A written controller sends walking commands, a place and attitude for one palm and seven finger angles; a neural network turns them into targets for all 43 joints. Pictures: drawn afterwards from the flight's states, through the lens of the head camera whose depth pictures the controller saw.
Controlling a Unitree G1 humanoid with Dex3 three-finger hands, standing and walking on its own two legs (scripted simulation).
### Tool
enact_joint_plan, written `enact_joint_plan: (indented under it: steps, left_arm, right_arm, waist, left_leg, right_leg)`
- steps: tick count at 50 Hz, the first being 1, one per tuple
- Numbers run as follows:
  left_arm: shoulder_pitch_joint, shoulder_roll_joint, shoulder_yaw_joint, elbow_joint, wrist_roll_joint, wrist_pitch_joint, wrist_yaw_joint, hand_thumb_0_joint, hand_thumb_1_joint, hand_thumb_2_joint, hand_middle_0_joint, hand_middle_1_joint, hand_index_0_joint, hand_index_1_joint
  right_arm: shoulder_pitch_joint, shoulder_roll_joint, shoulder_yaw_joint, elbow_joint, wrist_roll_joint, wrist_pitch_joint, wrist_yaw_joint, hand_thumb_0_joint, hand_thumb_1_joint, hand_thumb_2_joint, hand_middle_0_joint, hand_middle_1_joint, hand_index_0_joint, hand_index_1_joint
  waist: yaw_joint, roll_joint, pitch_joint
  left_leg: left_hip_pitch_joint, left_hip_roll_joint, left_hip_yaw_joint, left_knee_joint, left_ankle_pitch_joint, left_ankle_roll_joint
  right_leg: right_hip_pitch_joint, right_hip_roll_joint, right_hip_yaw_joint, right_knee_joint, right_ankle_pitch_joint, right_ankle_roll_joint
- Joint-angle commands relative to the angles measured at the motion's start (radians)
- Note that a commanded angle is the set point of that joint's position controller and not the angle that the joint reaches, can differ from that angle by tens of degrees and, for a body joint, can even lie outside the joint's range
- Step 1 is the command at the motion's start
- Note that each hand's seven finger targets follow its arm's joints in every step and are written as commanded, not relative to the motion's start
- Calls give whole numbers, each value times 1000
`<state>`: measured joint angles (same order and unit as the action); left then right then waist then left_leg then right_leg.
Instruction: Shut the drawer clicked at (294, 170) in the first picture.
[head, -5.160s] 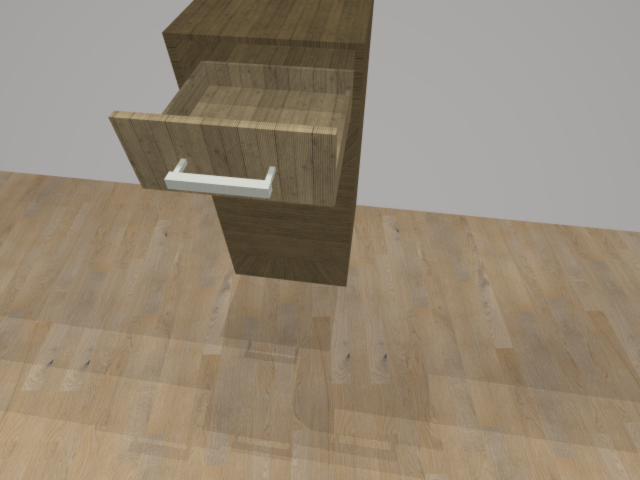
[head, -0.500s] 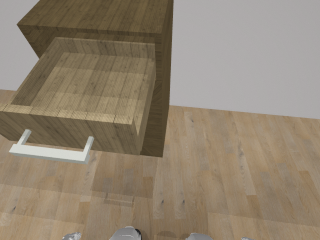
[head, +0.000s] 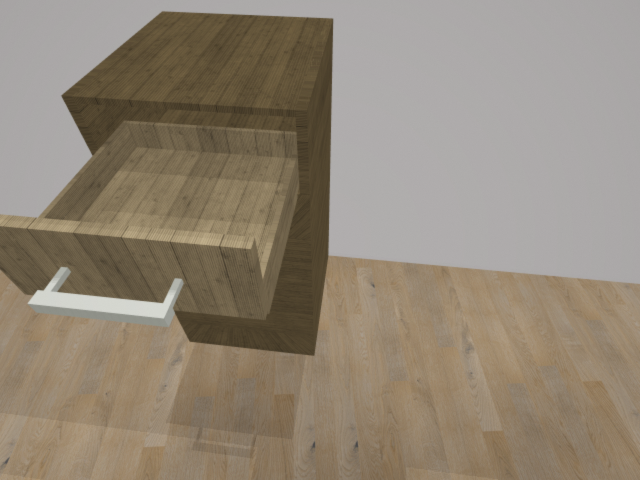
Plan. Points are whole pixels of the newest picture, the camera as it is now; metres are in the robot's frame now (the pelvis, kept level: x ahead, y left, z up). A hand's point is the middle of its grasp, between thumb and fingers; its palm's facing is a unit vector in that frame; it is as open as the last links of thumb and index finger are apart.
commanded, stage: come to a stop and stand still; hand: left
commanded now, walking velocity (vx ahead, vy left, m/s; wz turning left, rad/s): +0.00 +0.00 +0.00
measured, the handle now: (110, 294) +0.33 +0.31 +0.05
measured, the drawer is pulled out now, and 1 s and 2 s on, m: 0.30 0.30 0.30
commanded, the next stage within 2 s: look again from close up in 0.78 s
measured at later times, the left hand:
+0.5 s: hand out of the picture +0.02 +0.16 -0.16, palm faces +0.03 -0.99 -0.17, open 7.4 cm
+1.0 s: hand out of the picture +0.02 +0.15 -0.16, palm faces +0.03 -0.98 -0.18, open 7.4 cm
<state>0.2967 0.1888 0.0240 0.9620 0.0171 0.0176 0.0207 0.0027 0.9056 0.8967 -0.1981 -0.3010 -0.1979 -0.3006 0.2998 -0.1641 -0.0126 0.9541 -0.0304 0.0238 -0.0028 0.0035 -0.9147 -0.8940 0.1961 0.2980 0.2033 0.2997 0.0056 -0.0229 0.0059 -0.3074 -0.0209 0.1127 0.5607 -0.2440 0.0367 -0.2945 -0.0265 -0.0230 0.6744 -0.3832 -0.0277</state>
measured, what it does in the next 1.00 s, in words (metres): stands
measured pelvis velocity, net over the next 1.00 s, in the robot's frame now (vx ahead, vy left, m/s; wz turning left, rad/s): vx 0.04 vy -0.01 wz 0.00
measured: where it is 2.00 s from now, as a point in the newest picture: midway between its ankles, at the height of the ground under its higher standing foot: outside the picture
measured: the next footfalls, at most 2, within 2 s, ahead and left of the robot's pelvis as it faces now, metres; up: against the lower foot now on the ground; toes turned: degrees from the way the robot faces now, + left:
left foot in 1.98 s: +0.10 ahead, +0.20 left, +0.00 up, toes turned +3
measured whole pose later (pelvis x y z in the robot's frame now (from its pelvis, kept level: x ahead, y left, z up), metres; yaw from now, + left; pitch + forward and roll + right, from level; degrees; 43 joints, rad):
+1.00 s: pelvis +0.04 -0.01 +0.01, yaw +0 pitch -1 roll +1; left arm 0.33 0.13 -0.01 1.12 0.01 -0.02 0.04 0.00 0.91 0.90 -0.20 -0.30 -0.20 -0.30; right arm 0.30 -0.13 0.01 1.14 -0.01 -0.02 -0.03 0.00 -0.92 -0.89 0.20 0.30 0.20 0.30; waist 0.00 -0.01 0.00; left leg -0.17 0.02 0.10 0.43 -0.24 0.01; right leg -0.12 0.02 -0.04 0.45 -0.31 -0.04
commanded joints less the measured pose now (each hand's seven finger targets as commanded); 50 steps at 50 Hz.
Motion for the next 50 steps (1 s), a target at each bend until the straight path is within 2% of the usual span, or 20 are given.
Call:
enact_joint_plan:
  steps: [1, 2, 3, 4, 5, 7, 8, 10, 12, 14, 16, 21, 22, 24, 27, 28, 32, 36, 44, 50]
  left_arm:
    - [65, 108, 8, -16, 3, -44, 7, 0, 900, 900, -200, -300, -200, -300]
    - [33, 133, 9, -21, 0, -43, 8, 0, 900, 900, -200, -300, -200, -300]
    - [12, 124, 8, -22, -3, -49, 10, 0, 900, 900, -200, -300, -200, -300]
    - [-3, 112, 4, -16, -3, -50, 13, 0, 900, 900, -200, -300, -200, -300]
    - [-7, 105, 0, -11, -4, -50, 13, 0, 900, 900, -200, -300, -200, -300]
    - [8, 84, -5, 2, -4, -47, 14, 0, 900, 900, -200, -300, -200, -300]
    - [22, 75, -7, 9, -5, -45, 14, 0, 900, 900, -200, -300, -200, -300]
    - [44, 73, -8, 30, -5, -42, 14, 0, 900, 900, -200, -300, -200, -300]
    - [64, 67, -9, 46, -3, -43, 14, 0, 900, 900, -200, -300, -200, -300]
    - [75, 63, -10, 58, -6, -46, 13, 0, 900, 900, -200, -300, -200, -300]
    - [84, 56, -12, 72, -6, -50, 14, 0, 900, 900, -200, -300, -200, -300]
    - [94, 46, -16, 95, -7, -54, 15, 0, 900, 900, -200, -300, -200, -300]
    - [96, 44, -16, 97, -5, -54, 17, 0, 900, 900, -200, -300, -200, -300]
    - [96, 37, -18, 104, -6, -53, 18, 0, 900, 900, -200, -300, -200, -300]
    - [100, 32, -18, 113, -4, -52, 20, 0, 900, 900, -200, -300, -200, -300]
    - [102, 29, -19, 115, -4, -51, 20, 0, 900, 900, -200, -300, -200, -300]
    - [99, 27, -21, 123, -3, -50, 21, 0, 900, 900, -200, -300, -200, -300]
    - [103, 29, -19, 124, -5, -51, 21, 0, 900, 900, -200, -300, -200, -300]
    - [107, 30, -18, 127, -5, -54, 22, 0, 900, 900, -200, -300, -200, -300]
    - [109, 27, -18, 131, -5, -51, 23, 0, 900, 900, -200, -300, -200, -300]
  right_arm:
    - [-26, -79, -15, -55, 16, -29, -11, 0, -900, -900, 200, 300, 200, 300]
    - [-5, -64, -12, -39, 13, -25, -6, 0, -900, -900, 200, 300, 200, 300]
    - [8, -61, -9, -18, 11, -20, -8, 0, -900, -900, 200, 300, 200, 300]
    - [26, -61, -9, 3, 11, -20, -8, 0, -900, -900, 200, 300, 200, 300]
    - [48, -58, -5, 23, 12, -23, -8, 0, -900, -900, 200, 300, 200, 300]
    - [67, -54, -3, 52, 14, -31, -10, 0, -900, -900, 200, 300, 200, 300]
    - [66, -66, -1, 61, 14, -33, -12, 0, -900, -900, 200, 300, 200, 300]
    - [61, -68, 1, 74, 14, -34, -14, 0, -900, -900, 200, 300, 200, 300]
    - [62, -59, 2, 85, 15, -37, -16, 0, -900, -900, 200, 300, 200, 300]
    - [69, -60, 6, 95, 15, -43, -19, 0, -900, -900, 200, 300, 200, 300]
    - [70, -58, 7, 107, 16, -49, -22, 0, -900, -900, 200, 300, 200, 300]
    - [72, -52, 9, 130, 19, -54, -27, 0, -900, -900, 200, 300, 200, 300]
    - [77, -49, 9, 134, 21, -56, -28, 0, -900, -900, 200, 300, 200, 300]
    - [73, -53, 11, 140, 20, -55, -30, 0, -900, -900, 200, 300, 200, 300]
    - [72, -48, 11, 149, 21, -55, -32, 0, -900, -900, 200, 300, 200, 300]
    - [66, -49, 10, 151, 21, -55, -32, 0, -900, -900, 200, 300, 200, 300]
    - [62, -49, 12, 158, 21, -53, -33, 0, -900, -900, 200, 300, 200, 300]
    - [56, -55, 12, 159, 20, -54, -34, 0, -900, -900, 200, 300, 200, 300]
    - [52, -58, 12, 164, 21, -57, -35, 0, -900, -900, 200, 300, 200, 300]
    - [55, -52, 14, 172, 20, -55, -36, 0, -900, -900, 200, 300, 200, 300]
  waist:
    - [9, -112, 25]
    - [-17, -108, 34]
    - [-23, -149, 39]
    - [-33, -147, 58]
    - [-37, -119, 60]
    - [-30, -47, 77]
    - [-23, -4, 86]
    - [-12, 32, 106]
    - [-6, 23, 108]
    - [-6, 48, 74]
    - [-5, 42, 47]
    - [-5, 44, 28]
    - [-5, 21, 28]
    - [-6, 38, 42]
    - [-6, 27, 66]
    - [-5, 43, 69]
    - [-6, 14, 92]
    - [-6, 30, 74]
    - [-7, 12, 47]
    - [-7, 26, 71]
  left_leg:
    - [-86, 70, -102, -57, -133, 1]
    - [-23, 53, -83, -50, -104, -16]
    - [16, 60, -81, -20, -85, -22]
    - [43, 68, -85, -28, -57, -22]
    - [77, 69, -92, -61, -26, -19]
    - [102, 97, -109, -130, 11, -6]
    - [85, 107, -124, -148, -9, -2]
    - [44, 117, -142, -185, -67, 3]
    - [34, 120, -144, -197, -59, 6]
    - [50, 118, -139, -189, -19, 5]
    - [74, 122, -133, -179, 38, 5]
    - [100, 129, -125, -166, 117, 3]
    - [106, 134, -125, -167, 137, 5]
    - [107, 133, -125, -167, 148, 4]
    - [112, 137, -126, -175, 153, 5]
    - [117, 136, -126, -177, 159, 5]
    - [117, 137, -129, -191, 141, 6]
    - [135, 136, -124, -189, 155, 4]
    - [157, 136, -121, -187, 185, 2]
    - [151, 137, -122, -196, 169, 1]
  right_leg:
    - [70, -173, 265, -343, 18, -73]
    - [9, -216, 278, -379, 26, -99]
    - [-33, -201, 279, -395, 15, -100]
    - [-64, -186, 252, -393, 27, -97]
    - [-70, -160, 214, -378, 42, -85]
    - [-64, -98, 142, -341, 63, -51]
    - [-50, -85, 131, -336, 42, -41]
    - [-27, -72, 121, -339, 2, -34]
    - [0, -67, 115, -339, 40, -33]
    - [30, -72, 117, -329, 91, -34]
    - [53, -75, 112, -316, 162, -33]
    - [83, -77, 101, -302, 276, -29]
    - [90, -74, 94, -298, 298, -26]
    - [83, -75, 93, -298, 308, -24]
    - [75, -68, 87, -301, 299, -22]
    - [71, -72, 89, -302, 302, -20]
    - [63, -67, 88, -311, 280, -17]
    - [75, -74, 90, -312, 300, -18]
    - [96, -77, 92, -308, 349, -17]
    - [89, -73, 90, -319, 318, -18]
